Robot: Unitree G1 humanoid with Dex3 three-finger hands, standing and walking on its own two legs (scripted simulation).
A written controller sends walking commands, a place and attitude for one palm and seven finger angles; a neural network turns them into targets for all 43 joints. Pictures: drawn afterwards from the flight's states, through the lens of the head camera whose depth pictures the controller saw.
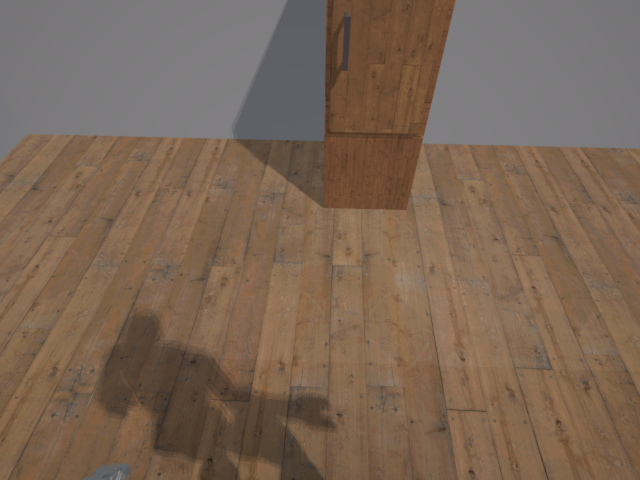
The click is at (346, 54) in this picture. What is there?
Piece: cupboard door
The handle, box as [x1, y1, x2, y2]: [342, 12, 350, 70]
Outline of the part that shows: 348,12 346,12 344,19 342,70 347,70 350,15 348,14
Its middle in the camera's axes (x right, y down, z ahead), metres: +0.08 -0.62 +1.22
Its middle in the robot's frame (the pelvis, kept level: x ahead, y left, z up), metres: +1.34 -0.02 +0.00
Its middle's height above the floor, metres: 0.77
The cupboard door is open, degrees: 0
